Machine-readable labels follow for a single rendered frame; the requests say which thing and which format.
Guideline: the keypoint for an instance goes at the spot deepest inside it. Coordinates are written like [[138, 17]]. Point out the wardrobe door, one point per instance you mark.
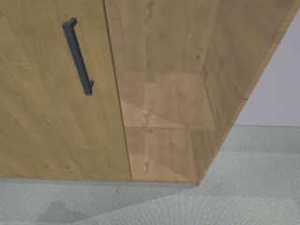
[[49, 128]]

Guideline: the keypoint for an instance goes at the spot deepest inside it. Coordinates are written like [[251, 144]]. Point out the handle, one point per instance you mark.
[[76, 53]]

